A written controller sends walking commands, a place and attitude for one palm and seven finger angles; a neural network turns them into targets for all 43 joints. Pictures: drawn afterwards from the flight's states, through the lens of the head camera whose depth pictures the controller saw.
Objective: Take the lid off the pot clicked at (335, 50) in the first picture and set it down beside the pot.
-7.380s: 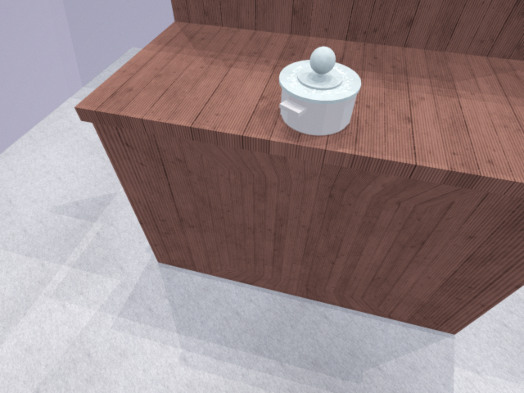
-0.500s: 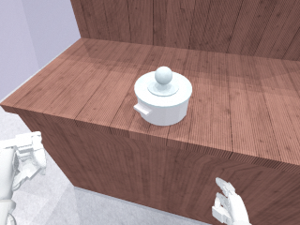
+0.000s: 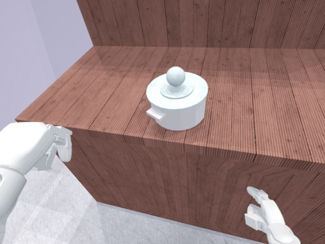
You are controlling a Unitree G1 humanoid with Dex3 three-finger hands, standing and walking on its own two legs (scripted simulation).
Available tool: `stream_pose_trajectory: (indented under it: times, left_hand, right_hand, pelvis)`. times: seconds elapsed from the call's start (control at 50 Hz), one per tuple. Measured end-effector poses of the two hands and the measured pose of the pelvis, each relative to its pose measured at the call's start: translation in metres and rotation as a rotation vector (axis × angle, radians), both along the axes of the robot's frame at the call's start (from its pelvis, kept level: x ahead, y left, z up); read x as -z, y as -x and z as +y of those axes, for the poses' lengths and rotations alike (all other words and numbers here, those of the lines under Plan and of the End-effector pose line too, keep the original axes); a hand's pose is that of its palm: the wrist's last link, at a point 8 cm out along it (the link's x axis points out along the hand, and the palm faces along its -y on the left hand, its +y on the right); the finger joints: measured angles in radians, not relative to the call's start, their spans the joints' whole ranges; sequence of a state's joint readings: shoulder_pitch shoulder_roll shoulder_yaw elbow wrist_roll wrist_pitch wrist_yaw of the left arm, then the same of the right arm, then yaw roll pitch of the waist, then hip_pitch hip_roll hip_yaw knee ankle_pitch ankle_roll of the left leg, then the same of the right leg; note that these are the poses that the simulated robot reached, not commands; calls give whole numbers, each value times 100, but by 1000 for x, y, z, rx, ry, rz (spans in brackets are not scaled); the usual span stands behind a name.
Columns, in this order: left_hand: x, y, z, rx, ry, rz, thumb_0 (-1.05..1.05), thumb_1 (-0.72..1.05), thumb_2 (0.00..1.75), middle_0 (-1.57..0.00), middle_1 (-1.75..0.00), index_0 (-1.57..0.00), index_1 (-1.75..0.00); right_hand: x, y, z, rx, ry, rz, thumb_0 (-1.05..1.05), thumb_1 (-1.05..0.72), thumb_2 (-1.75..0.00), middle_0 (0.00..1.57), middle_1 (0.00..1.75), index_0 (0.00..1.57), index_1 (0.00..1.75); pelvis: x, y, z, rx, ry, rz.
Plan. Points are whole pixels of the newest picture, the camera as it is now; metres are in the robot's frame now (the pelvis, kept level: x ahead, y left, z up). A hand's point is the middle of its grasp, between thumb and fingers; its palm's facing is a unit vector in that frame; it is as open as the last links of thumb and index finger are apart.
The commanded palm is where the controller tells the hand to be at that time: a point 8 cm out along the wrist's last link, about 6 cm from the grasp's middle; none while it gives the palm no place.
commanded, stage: reach forward and open the fingers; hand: left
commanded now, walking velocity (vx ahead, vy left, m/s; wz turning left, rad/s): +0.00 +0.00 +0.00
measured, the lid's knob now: (175, 76) +0.51 +0.03 +0.17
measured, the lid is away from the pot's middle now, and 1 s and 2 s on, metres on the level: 0.00 0.00 0.00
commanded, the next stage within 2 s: move the open hand above the knob in 0.70 s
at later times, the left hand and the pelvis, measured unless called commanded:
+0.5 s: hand (45, 134) +0.24 +0.25 +0.22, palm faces -0.08 +0.05 -1.00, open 9.0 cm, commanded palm +0.21 +0.25 +0.29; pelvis -0.04 +0.00 +0.00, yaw +0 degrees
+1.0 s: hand (70, 103) +0.30 +0.21 +0.25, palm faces -0.03 +0.05 -1.00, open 10.2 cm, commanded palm +0.27 +0.20 +0.32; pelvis -0.04 +0.00 +0.00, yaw +0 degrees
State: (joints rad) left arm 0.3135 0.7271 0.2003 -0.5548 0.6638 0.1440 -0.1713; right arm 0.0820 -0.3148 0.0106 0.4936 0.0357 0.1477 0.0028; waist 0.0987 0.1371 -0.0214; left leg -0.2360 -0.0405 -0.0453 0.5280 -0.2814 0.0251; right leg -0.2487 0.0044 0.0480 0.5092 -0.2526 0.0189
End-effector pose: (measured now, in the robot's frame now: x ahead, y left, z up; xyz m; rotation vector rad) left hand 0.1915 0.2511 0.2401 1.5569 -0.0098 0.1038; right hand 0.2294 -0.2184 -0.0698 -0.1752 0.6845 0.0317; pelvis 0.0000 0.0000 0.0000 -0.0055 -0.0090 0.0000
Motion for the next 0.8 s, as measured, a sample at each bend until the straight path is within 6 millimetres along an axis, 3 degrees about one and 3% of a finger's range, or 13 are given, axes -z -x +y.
stream_pose_trajectory:
  times: [0.24, 0.5, 0.8]
  left_hand:
    - [-17, -16, -4, 73, -61, 146, 0, 11, 139, -109, -67, -109, -67]
    - [-36, -34, -3, 118, -59, 150, 0, -29, 165, -94, -23, -94, -23]
    - [-60, -63, -13, 120, -75, 95, 0, -40, 168, -87, -9, -88, -9]
  right_hand:
    - [2, 21, 14, -35, -20, -2, 1, -90, -89, 20, 30, 20, 30]
    - [6, 60, -3, 18, 8, 19, 1, -90, -89, 20, 30, 20, 30]
    - [6, 70, -4, 44, -6, 5, 1, -90, -90, 20, 30, 20, 30]
  pelvis:
    - [-4, 19, -5, -18, -2, -34]
    - [-3, 38, -2, -8, -8, -45]
    - [-2, 43, 0, 2, -16, -43]
